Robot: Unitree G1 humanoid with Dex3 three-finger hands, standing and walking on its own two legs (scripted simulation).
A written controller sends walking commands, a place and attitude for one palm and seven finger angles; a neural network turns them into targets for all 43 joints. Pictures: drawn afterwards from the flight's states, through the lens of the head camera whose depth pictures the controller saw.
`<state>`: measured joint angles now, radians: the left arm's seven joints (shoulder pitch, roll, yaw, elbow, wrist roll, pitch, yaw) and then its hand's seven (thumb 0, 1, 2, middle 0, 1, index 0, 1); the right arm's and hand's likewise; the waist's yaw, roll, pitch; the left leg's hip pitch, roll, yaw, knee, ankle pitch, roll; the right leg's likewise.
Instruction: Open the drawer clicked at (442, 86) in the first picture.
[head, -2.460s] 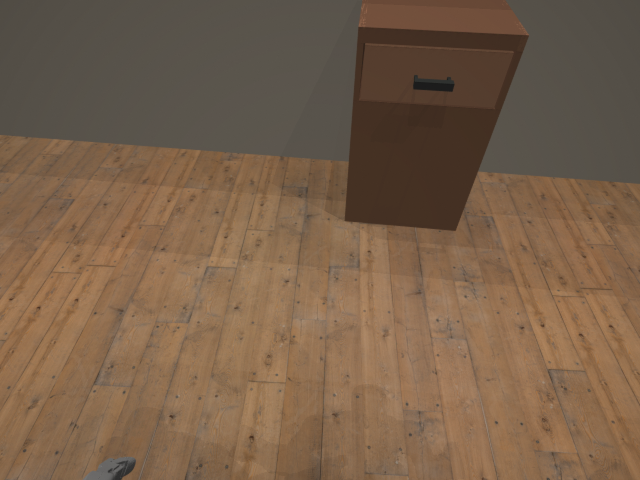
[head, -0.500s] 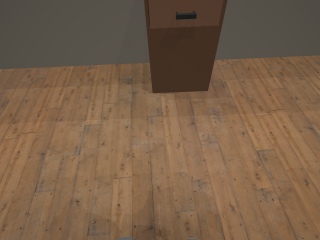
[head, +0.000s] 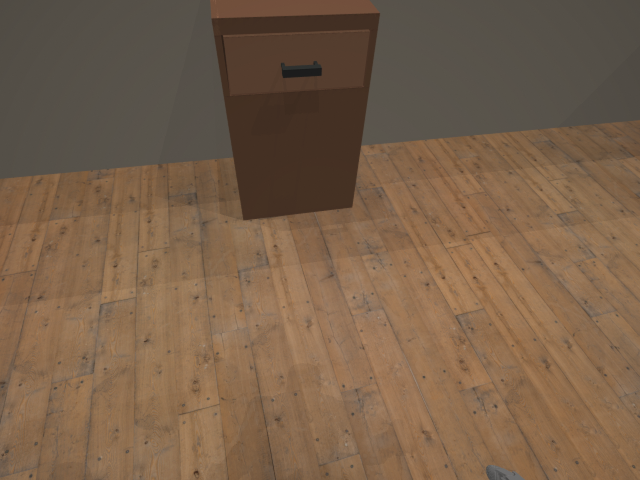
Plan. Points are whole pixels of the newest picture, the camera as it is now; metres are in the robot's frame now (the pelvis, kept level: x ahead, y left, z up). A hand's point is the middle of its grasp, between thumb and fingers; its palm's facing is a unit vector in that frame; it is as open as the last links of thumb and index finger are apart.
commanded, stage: walk to a spot facing it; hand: left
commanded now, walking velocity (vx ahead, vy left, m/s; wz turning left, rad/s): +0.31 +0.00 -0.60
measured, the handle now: (300, 67) +1.25 +0.23 -0.09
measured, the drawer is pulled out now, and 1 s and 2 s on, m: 0.00 0.00 0.00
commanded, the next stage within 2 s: turn to face it in 1.26 s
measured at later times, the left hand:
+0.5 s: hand (277, 353) +0.35 +0.12 -0.19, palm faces -0.41 -0.90 -0.13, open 7.4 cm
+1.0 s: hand (308, 281) +0.52 +0.09 -0.19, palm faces -0.41 -0.88 -0.23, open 7.3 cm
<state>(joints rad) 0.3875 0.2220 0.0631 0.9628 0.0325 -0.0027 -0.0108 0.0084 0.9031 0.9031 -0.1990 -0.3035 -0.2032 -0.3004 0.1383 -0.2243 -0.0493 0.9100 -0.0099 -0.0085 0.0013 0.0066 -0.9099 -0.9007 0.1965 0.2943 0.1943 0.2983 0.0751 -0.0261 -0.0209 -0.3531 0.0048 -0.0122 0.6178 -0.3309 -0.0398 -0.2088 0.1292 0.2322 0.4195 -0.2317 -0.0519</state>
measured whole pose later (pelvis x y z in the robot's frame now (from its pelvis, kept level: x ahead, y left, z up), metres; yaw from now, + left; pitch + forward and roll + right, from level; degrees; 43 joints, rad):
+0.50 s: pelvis +0.18 +0.00 -0.02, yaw -20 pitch +2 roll -2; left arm 0.09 0.22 0.06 0.93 0.04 0.03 -0.06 0.01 0.91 0.90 -0.19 -0.30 -0.19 -0.30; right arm 0.53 -0.14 -0.01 1.09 -0.03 -0.07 -0.03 0.00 -0.91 -0.90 0.20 0.29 0.20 0.30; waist -0.06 -0.03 0.10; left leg 0.11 0.08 0.32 0.35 -0.47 -0.02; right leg -0.60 -0.02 -0.15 0.79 -0.20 -0.03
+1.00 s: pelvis +0.43 -0.09 -0.02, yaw -30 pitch +0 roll -1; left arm 0.35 0.22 0.06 1.03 0.02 -0.06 0.00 0.00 0.91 0.90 -0.20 -0.30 -0.20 -0.30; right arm 0.12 -0.17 -0.03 0.93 -0.03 -0.06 0.02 0.00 -0.92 -0.90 0.20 0.29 0.19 0.30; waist 0.05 -0.01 0.02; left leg -0.45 0.10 0.12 0.60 -0.15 -0.01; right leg -0.05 0.05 -0.01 0.55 -0.49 -0.05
